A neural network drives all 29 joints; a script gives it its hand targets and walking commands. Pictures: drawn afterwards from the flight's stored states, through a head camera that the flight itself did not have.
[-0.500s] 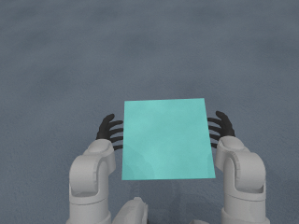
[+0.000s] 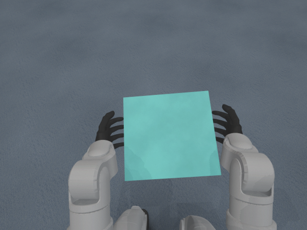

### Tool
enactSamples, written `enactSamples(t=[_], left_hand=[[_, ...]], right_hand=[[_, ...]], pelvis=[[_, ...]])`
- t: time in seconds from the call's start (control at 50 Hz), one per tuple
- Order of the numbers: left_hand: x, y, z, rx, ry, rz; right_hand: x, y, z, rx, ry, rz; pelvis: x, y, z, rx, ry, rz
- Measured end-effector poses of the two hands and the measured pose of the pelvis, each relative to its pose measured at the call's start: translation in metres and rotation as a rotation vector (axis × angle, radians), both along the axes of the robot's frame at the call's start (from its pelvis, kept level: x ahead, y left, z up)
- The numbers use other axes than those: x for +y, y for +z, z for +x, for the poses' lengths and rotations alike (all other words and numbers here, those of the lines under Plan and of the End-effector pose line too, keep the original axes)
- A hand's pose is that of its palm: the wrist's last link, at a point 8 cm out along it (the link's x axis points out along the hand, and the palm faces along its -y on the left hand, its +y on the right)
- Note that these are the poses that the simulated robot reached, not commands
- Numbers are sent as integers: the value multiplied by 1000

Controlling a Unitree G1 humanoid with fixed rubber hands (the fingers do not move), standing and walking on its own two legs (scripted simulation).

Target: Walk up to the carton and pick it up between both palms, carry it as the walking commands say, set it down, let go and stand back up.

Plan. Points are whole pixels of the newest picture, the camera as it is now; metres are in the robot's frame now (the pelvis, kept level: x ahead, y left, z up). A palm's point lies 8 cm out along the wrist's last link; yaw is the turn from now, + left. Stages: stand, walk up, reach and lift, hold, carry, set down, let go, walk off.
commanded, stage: carry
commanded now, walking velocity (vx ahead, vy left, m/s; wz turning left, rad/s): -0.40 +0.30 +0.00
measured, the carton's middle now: (168, 139) +0.33 +0.00 +0.02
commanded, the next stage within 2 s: none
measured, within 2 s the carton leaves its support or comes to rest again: neither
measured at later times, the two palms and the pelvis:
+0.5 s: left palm out of the picture +0.07 +0.24 +0.09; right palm out of the picture +0.09 -0.03 +0.10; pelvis -0.21 +0.09 +0.01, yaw +3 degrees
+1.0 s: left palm out of the picture -0.14 +0.30 +0.11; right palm out of the picture -0.12 +0.02 +0.11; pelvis -0.43 +0.16 +0.02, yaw +3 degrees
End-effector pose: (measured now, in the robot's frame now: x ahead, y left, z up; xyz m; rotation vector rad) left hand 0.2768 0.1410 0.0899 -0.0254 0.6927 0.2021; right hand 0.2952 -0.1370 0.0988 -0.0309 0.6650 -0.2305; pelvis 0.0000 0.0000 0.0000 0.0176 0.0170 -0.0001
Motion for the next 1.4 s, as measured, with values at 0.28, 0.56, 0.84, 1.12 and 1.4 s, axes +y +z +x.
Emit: enactSamples(t=[0.28,0.56,0.84,1.12,1.4], left_hand=[[20,30,-107,35,-42,78],[118,2,-238,49,71,-9],[125,25,-367,52,-1,54],[204,-5,-468,51,69,-22],[226,22,-598,-52,57,50]], right_hand=[[20,1,-127,63,-44,76],[119,0,-229,70,59,3],[124,-4,-375,81,11,57],[206,-4,-460,68,43,-10],[227,5,-588,-36,42,53]], pelvis=[[37,24,-118,38,16,41],[101,14,-240,53,48,-12],[129,15,-359,-30,29,39],[188,14,-478,99,81,6],[217,-2,-593,-3,43,18]])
